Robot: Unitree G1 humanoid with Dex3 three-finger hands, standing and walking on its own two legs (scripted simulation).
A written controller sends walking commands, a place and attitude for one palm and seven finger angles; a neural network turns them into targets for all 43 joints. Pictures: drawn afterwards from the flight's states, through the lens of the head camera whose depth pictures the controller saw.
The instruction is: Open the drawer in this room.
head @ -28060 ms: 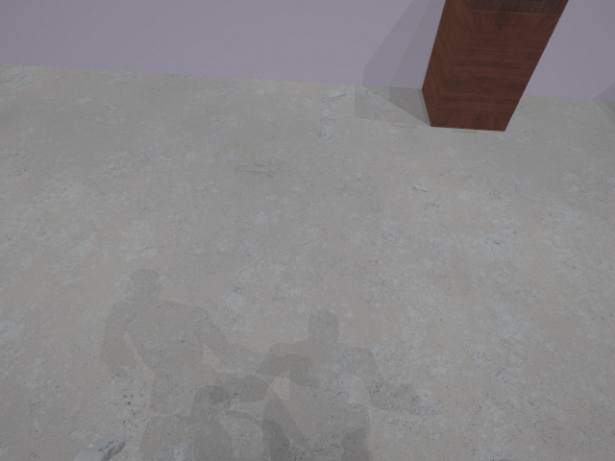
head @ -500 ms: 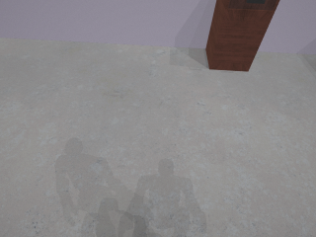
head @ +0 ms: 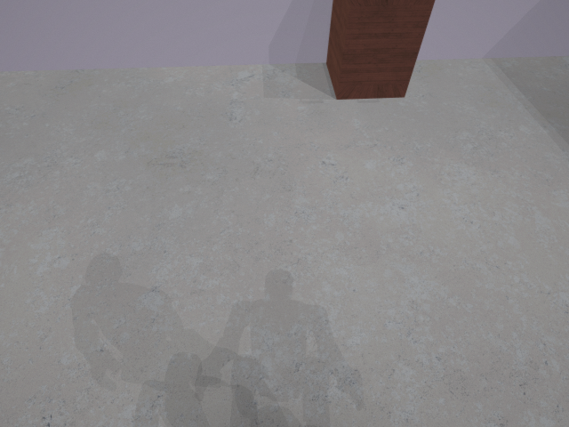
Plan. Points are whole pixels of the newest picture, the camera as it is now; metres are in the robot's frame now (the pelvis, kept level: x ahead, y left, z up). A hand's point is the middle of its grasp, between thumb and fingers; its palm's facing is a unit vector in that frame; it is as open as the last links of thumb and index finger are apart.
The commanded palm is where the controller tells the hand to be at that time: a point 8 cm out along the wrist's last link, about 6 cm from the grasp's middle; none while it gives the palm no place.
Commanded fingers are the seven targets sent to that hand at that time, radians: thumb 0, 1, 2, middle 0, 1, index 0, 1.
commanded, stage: turn or walk to find it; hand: left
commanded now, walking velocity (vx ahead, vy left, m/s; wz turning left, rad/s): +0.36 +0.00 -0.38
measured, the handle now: out of the picture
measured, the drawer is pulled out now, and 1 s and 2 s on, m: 0.00 0.00 0.00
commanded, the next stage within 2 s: stand and wait in 0.16 s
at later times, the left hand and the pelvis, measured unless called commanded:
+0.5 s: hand out of the picture +0.06 +0.12 -0.17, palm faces -0.03 -0.99 -0.12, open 7.4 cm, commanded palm none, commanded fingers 0.00 0.90 0.90 -0.20 -0.30 -0.20 -0.30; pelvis +0.11 -0.03 +0.00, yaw -6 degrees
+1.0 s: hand (200, 373) +0.22 +0.16 -0.16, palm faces +0.09 -0.96 -0.28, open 7.4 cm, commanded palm none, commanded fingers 0.00 0.90 0.90 -0.20 -0.30 -0.20 -0.30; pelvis +0.13 -0.05 +0.00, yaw +4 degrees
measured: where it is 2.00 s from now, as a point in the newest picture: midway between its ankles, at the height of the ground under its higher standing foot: outside the picture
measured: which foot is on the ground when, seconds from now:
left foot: down 0.00-0.14, up 0.16-0.52, down 0.54-1.00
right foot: down 0.00-0.56, up 0.58-0.98, down 1.00-1.00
